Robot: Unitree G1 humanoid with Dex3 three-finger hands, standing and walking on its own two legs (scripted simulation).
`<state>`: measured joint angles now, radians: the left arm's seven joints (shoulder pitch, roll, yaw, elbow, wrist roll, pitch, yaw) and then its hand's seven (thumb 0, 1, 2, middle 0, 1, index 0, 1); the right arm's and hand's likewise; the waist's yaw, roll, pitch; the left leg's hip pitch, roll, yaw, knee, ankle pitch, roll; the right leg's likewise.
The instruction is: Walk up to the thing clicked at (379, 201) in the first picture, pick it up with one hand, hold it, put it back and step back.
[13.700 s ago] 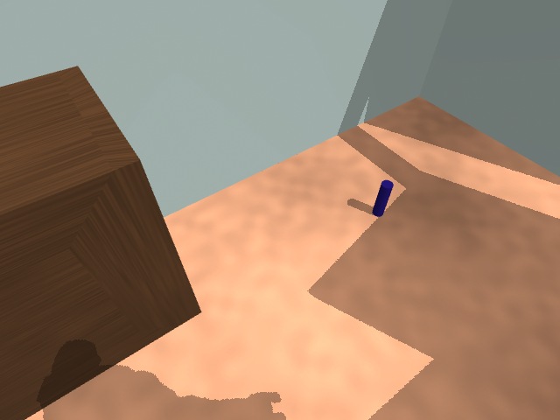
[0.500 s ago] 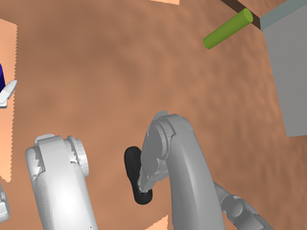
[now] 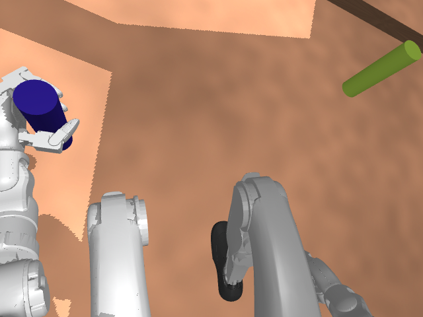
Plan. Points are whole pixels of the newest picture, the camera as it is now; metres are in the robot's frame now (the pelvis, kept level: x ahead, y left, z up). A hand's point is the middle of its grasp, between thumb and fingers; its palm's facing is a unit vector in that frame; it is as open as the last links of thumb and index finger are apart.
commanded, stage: settle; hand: left
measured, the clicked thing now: (49, 122) +0.44 +0.24 -0.09
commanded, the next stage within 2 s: lift in 0.78 s
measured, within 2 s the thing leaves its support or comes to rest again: neither
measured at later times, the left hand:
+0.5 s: hand (56, 102) +0.45 +0.22 -0.03, palm faces +0.15 -0.99 -0.05, open 8.0 cm
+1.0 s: hand (46, 95) +0.45 +0.23 -0.01, palm faces +0.17 -0.98 -0.05, open 8.0 cm
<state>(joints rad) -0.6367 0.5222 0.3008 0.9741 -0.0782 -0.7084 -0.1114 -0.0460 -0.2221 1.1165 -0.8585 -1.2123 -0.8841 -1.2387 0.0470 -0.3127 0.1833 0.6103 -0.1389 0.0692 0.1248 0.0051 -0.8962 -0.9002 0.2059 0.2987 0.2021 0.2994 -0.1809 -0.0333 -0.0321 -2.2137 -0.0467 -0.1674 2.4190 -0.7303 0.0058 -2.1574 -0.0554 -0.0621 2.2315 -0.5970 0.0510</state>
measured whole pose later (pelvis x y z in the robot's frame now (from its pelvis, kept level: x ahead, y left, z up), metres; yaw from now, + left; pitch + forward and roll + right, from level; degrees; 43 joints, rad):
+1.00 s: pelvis +0.00 -0.02 +0.03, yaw +4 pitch +33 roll -5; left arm -0.69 0.43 0.38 1.01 -0.08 -0.63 -0.17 -0.04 -0.26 1.18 -0.84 -1.26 -0.87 -1.29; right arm 0.11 -0.29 0.07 0.65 -0.09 0.04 0.08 0.01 -0.90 -0.90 0.20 0.30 0.20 0.30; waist -0.16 -0.01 -0.12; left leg -2.13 -0.04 -0.11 2.28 -0.72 -0.03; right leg -2.14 -0.07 -0.01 2.17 -0.60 0.04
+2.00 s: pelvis +0.05 -0.02 +0.26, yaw +6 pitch +25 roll -3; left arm -0.20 0.27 0.18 0.32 -0.19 -0.25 -0.09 -0.04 -0.25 1.18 -0.85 -1.25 -0.87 -1.28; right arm 0.17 -0.24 0.00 0.60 0.05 -0.04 -0.04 0.01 -0.90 -0.90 0.20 0.30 0.20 0.30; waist -0.05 0.02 -0.18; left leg -1.32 0.02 -0.07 1.54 -0.65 -0.02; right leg -1.34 -0.04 -0.03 1.47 -0.55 0.03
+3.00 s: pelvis +0.09 -0.01 +0.37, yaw +6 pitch +11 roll -2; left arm -0.12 0.23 0.15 0.40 -0.20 -0.32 -0.13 -0.04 -0.25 1.16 -0.87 -1.22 -0.89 -1.25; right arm 0.24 -0.22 0.00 0.66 0.02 -0.05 -0.05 0.01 -0.90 -0.89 0.20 0.30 0.20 0.30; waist -0.03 0.01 -0.06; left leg -0.69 0.04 -0.04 1.00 -0.51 -0.02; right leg -0.71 -0.03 -0.03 0.94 -0.42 0.02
